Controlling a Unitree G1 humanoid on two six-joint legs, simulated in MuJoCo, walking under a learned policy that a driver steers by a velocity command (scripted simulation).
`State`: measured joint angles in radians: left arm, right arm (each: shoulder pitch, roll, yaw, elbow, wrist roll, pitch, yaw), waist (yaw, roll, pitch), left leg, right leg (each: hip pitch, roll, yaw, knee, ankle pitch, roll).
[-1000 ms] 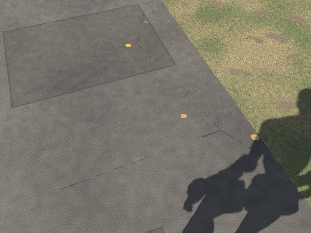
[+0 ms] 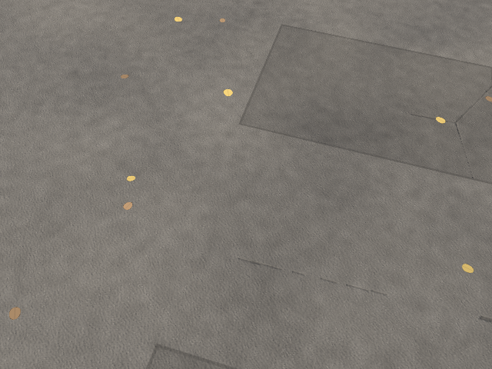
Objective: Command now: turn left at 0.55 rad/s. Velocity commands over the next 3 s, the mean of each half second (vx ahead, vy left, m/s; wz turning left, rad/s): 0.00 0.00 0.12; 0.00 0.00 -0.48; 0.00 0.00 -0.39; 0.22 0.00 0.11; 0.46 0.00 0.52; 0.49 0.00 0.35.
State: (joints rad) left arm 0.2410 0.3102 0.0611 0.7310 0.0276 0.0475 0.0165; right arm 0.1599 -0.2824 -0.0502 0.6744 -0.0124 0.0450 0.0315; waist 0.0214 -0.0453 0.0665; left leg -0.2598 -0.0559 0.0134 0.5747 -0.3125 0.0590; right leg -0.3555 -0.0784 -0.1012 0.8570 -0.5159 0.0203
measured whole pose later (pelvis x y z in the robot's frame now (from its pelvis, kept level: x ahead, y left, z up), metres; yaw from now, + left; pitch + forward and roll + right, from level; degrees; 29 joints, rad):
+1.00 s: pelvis -0.02 +0.03 +0.02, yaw -17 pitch +0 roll -1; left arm 0.19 0.31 0.08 0.78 0.02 0.09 -0.05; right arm 0.24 -0.26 -0.02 0.73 -0.03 0.01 -0.04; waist -0.01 -0.04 0.07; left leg -0.17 0.01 0.10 0.41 -0.24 0.05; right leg -0.43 0.03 0.03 0.98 -0.42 0.04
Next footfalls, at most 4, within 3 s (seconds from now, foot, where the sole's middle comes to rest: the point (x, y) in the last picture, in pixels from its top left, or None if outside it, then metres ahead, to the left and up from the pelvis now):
0.40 right None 0.05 -0.11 -0.77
0.72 left None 0.03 0.11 -0.77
1.18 right None -0.03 -0.09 -0.77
1.62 left None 0.05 0.09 -0.77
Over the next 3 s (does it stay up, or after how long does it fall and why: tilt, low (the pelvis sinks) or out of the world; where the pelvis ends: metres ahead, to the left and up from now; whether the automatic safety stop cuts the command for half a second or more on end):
stays up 0.56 -0.14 -0.01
